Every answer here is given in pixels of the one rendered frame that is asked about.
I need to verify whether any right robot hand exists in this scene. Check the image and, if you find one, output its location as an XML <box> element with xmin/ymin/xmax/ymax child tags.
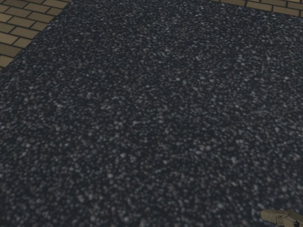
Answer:
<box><xmin>260</xmin><ymin>209</ymin><xmax>303</xmax><ymax>227</ymax></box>

